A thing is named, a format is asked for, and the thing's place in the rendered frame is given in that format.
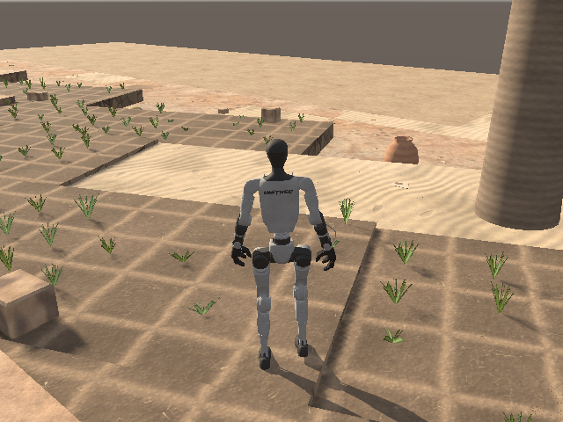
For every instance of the right robot forearm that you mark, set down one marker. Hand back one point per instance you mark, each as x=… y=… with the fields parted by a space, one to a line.
x=323 y=235

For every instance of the robot right upper arm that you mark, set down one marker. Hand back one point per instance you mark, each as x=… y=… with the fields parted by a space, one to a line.
x=311 y=199

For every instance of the left robot shin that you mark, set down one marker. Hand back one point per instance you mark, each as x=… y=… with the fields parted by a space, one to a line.
x=263 y=324

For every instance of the robot left upper arm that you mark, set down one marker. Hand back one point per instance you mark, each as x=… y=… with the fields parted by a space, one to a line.
x=251 y=187

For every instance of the left robot hand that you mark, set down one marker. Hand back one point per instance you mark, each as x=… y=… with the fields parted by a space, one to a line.
x=235 y=253

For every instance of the left robot forearm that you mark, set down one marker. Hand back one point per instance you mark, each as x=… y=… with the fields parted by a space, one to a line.
x=239 y=235

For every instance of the robot left thigh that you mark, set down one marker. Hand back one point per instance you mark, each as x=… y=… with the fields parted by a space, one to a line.
x=261 y=270

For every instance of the right robot hand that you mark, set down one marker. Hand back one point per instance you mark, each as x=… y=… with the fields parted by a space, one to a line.
x=330 y=256

